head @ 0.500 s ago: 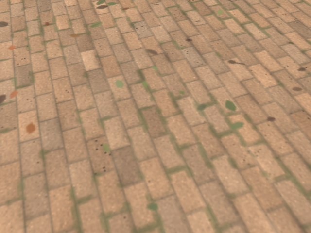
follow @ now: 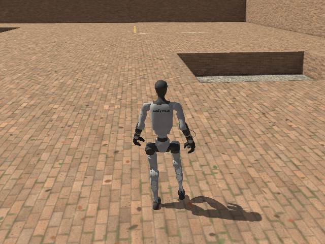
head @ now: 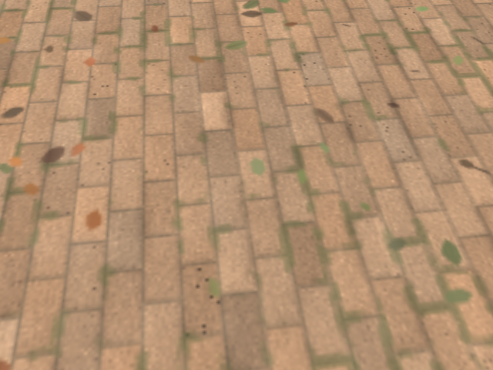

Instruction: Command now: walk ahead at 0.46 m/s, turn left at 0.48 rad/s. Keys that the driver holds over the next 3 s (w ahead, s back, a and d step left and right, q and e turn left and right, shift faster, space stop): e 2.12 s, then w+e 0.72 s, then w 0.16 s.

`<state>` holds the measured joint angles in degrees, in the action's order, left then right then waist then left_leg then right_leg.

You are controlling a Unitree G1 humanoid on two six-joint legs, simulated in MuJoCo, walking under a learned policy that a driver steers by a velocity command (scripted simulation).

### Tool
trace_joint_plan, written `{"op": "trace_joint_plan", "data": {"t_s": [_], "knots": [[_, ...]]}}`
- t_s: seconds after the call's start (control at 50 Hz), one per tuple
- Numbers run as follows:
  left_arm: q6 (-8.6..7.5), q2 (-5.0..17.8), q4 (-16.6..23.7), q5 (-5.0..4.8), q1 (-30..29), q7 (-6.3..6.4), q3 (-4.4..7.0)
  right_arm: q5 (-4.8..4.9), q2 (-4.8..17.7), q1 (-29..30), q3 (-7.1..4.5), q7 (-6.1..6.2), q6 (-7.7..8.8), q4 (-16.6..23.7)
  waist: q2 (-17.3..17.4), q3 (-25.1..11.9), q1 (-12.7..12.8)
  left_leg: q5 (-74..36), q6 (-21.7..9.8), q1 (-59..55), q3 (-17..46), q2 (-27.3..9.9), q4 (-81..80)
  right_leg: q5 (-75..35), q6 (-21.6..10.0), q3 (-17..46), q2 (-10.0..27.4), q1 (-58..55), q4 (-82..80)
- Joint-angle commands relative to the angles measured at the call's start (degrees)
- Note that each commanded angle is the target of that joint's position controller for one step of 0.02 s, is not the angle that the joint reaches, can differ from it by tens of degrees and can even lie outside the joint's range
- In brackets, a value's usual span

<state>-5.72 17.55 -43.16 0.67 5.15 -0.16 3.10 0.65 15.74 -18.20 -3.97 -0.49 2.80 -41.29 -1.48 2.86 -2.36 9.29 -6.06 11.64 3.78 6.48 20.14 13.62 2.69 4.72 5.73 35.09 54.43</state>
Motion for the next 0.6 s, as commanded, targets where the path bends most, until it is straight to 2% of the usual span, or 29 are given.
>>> {"op": "trace_joint_plan", "data": {"t_s": [0.02, 0.04, 0.08, 0.12, 0.16, 0.18, 0.2, 0.22, 0.24, 0.26, 0.28, 0.3, 0.32, 0.34, 0.38, 0.42, 0.48, 0.56, 0.6], "knots": [[0.06, 2.7, 3.3, 0.16, -1.6, 0.01, 0.43, 0.09, 10.0, 2.3, -2.60, 1.31, 0.69, 4.3, 4.7, -2.4, 1.3, -16.7, -8.4, 2.5, 8.5, -11.6, -7.1, -11.4, 1.8, -2.5, -2.1, -2.9, -12.4], [-0.14, 2.0, 3.3, 0.17, -2.8, -0.30, 0.08, -0.06, 9.5, 1.8, -2.42, 1.54, 0.46, 3.8, 5.5, -2.5, 0.3, -19.4, -7.0, 3.2, 6.1, -10.6, -6.1, -16.1, 1.7, -3.5, -3.0, -5.5, -16.8], [-0.81, 1.7, 3.7, -0.10, -4.7, -1.09, -0.15, -0.30, 8.6, -1.4, -1.98, 1.68, 0.26, 2.0, 6.3, -3.7, -1.7, -20.5, -5.3, 2.0, 5.4, -11.2, -4.9, -24.8, 0.8, -4.3, -4.3, -9.0, -21.0], [-1.08, 2.6, 3.9, -0.24, -5.3, -1.61, 0.10, -0.48, 7.9, -2.0, -1.57, 1.71, 0.20, 0.8, 6.9, -3.9, -2.0, -21.6, -4.4, -2.0, 6.0, -12.8, -2.6, -24.9, -1.0, -3.6, -4.4, -8.7, -23.8], [-1.27, 4.2, 3.6, -0.16, -4.2, -2.07, 0.65, -0.93, 8.0, -1.3, -1.47, 1.70, 0.09, 0.1, 7.2, -4.4, -1.0, -24.0, -3.6, -6.3, 6.9, -15.0, 1.2, -20.3, -3.3, -3.1, -4.5, -8.6, -25.1], [-1.33, 5.0, 3.1, -0.14, -2.4, -2.21, 0.99, -1.06, 8.2, -0.4, -1.52, 1.72, 0.01, -0.1, 7.2, -4.8, 0.2, -26.4, -3.0, -7.5, 7.0, -15.5, 3.7, -18.1, -4.4, -3.2, -4.9, -9.9, -25.6], [-1.41, 5.8, 1.9, 0.07, 1.4, -2.22, 1.44, -0.96, 8.1, 1.2, -1.46, 1.83, -0.07, -0.1, 6.8, -6.0, 2.6, -30.8, -1.9, -7.8, 5.8, -14.3, 8.3, -18.8, -5.7, -4.2, -6.0, -14.1, -27.9], [-1.56, 7.7, 0.9, 0.43, 5.4, -2.09, 2.09, -1.19, 7.6, 1.0, -1.27, 1.95, -0.08, 0.2, 4.4, -8.9, 4.3, -30.4, 0.3, -7.0, 3.7, -11.0, 16.3, -30.2, -7.2, -2.9, -4.6, -20.9, -29.0], [-1.49, 11.9, 1.5, 1.32, 8.0, -1.99, 2.72, -2.15, 5.9, -3.6, -0.58, 2.00, 0.24, 1.3, -4.1, -15.9, 2.4, -13.7, 3.7, 3.1, 1.8, -6.2, 30.9, -49.7, -13.4, 8.7, 4.7, -36.2, -24.7], [-0.50, 10.7, 1.4, 0.89, 9.3, -2.00, 2.37, -2.08, 4.0, -9.4, 0.32, 1.85, 0.23, 0.4, -13.5, -22.2, 1.7, 26.0, 8.1, 16.2, -0.4, -0.8, 47.8, -56.0, -23.2, 24.7, 15.0, -47.9, -26.3], [0.46, 8.3, 1.5, -0.89, 10.1, -2.12, 1.95, -1.23, 8.0, -7.4, -0.27, 1.52, -0.31, 0.5, -8.8, -23.3, 3.2, 28.6, 8.5, 19.7, 3.4, -2.3, 52.2, -39.8, -23.4, 30.0, 14.3, -46.6, -30.1], [1.31, 7.8, 2.7, -1.53, 6.7, -1.98, 1.95, -0.24, 9.3, -1.6, -0.84, 1.71, -1.24, 1.7, -4.7, -16.9, 4.0, 25.2, 8.9, 23.6, 3.3, -3.9, 54.9, -26.9, -21.2, 26.7, 12.0, -41.2, -31.9], [2.14, 7.3, 3.5, -1.44, 4.6, -1.64, 1.72, -0.32, 9.2, 2.0, -0.93, 2.10, -2.12, 2.6, -1.4, -12.5, 4.1, 22.4, 9.0, 24.9, 2.4, -5.0, 53.9, -18.8, -19.3, 23.8, 10.2, -34.6, -34.1], [2.84, 7.4, 4.0, -1.10, 3.1, -1.16, 1.73, -0.71, 9.0, 3.7, -1.12, 2.54, -2.91, 3.2, -0.5, -9.5, 3.4, 19.9, 8.9, 23.6, 2.5, -6.3, 50.8, -13.2, -18.0, 22.3, 8.9, -28.1, -36.0], [4.01, 7.2, 4.5, -0.34, 1.3, -0.56, 1.90, -0.92, 6.9, 3.2, -0.86, 3.09, -3.54, 3.5, -4.0, -6.8, 1.3, 17.7, 8.7, 17.9, 1.5, -6.6, 40.3, -7.4, -15.4, 18.0, 4.1, -19.6, -38.7], [4.71, 7.8, 4.9, -0.20, 1.8, 0.11, 2.48, -1.08, 5.2, 2.6, -0.51, 3.48, -3.21, 3.0, -6.5, -8.4, 1.4, 16.7, 9.3, 14.5, 0.2, -5.2, 33.4, -10.1, -15.5, 16.4, 2.4, -18.4, -38.5], [5.56, 9.0, 5.6, -1.09, 1.9, 0.98, 3.35, -1.03, 5.2, 3.8, -0.49, 3.41, -2.98, 3.0, -6.1, -11.0, 2.1, 11.3, 10.0, 11.2, 1.0, -4.8, 26.8, -5.9, -15.3, 17.4, 2.0, -18.1, -38.2], [6.83, 9.0, 6.0, -1.38, 2.2, 1.39, 3.68, -0.73, 5.6, 6.1, -0.69, 2.77, -2.26, 3.9, -7.1, -9.5, 3.0, 9.3, 9.6, 9.2, 1.6, -4.1, 19.4, 0.8, -14.2, 21.3, 1.5, -17.7, -37.8], [7.54, 8.8, 6.3, -1.68, 1.8, 1.64, 3.69, -0.49, 5.5, 5.2, -0.90, 2.24, -1.43, 3.6, -7.3, -8.8, 2.0, 6.1, 8.5, 5.6, 0.9, -3.8, 11.6, 0.8, -12.8, 22.5, 0.5, -17.5, -36.0]]}}
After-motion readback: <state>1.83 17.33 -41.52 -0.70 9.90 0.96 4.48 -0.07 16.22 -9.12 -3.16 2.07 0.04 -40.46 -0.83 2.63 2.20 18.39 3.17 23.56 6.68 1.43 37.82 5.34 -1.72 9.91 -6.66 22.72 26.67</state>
